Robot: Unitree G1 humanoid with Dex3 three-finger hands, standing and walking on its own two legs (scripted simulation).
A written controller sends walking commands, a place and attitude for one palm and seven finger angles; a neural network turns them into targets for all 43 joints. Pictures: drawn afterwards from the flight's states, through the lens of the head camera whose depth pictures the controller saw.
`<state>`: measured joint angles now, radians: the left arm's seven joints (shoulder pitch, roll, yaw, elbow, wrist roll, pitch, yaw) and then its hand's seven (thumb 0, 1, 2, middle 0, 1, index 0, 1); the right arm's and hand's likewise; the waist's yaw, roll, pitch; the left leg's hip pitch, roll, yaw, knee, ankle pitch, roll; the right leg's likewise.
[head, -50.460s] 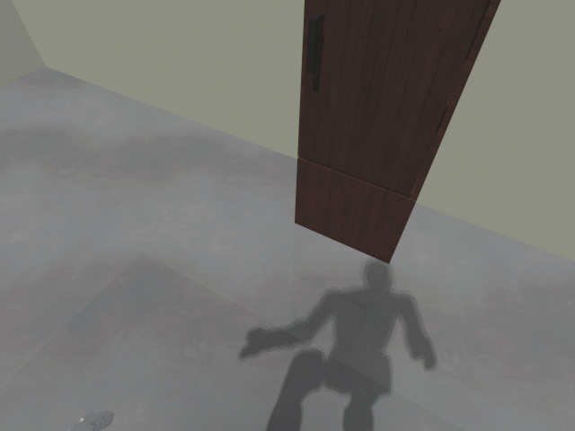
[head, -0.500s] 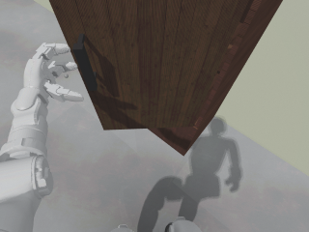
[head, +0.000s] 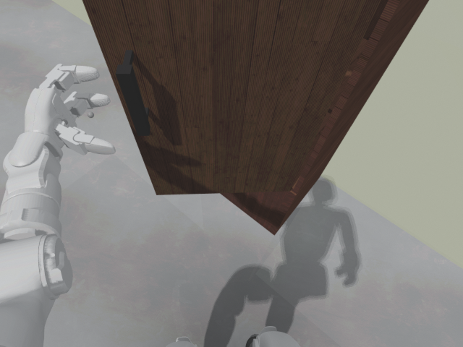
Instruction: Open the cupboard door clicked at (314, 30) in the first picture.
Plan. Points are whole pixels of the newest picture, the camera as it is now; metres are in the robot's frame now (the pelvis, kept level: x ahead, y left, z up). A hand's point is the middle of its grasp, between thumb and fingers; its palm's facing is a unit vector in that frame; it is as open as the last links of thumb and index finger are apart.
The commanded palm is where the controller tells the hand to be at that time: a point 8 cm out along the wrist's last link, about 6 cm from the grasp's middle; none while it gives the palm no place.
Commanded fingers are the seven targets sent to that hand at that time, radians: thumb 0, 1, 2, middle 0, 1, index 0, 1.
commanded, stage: move the hooked fingers beside the handle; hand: left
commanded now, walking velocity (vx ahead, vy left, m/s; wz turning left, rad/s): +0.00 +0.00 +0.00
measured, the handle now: (136, 95) +0.52 +0.15 +0.11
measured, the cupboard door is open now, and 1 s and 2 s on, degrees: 43 43 41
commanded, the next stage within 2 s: slide the fingers in behind the handle in 0.58 s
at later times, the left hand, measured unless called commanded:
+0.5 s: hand (90, 112) +0.48 +0.22 +0.11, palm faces -0.01 -1.00 +0.00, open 14.0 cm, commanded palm +0.46 +0.27 +0.11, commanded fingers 0.00 -0.50 0.30 -0.30 -1.20 -0.30 -1.20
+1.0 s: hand (106, 115) +0.47 +0.20 +0.11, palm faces -0.02 -1.00 +0.01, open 14.0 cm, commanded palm +0.45 +0.24 +0.11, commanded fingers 0.00 -0.50 0.30 -0.30 -1.20 -0.30 -1.20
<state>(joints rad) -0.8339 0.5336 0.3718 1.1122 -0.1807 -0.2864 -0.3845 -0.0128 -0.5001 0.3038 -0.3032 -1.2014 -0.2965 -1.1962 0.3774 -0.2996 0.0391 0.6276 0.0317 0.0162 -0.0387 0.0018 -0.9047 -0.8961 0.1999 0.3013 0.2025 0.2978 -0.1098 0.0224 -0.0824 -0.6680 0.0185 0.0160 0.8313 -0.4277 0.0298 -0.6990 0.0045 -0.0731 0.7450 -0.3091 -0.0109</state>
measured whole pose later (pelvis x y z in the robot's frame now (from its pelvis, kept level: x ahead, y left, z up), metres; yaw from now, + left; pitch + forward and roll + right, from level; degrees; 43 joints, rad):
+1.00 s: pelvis +0.00 +0.00 +0.00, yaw +0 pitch +14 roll -2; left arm -0.80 0.46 0.35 1.07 -0.16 -0.28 -0.31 -0.01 -0.50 0.30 -0.30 -1.20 -0.29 -1.20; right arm 0.37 -0.28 0.04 0.61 0.03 0.02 -0.02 0.00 -0.90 -0.90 0.20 0.30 0.20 0.30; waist -0.11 0.03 -0.09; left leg -0.65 0.02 0.02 0.83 -0.43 0.03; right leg -0.68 0.01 -0.07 0.75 -0.31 -0.01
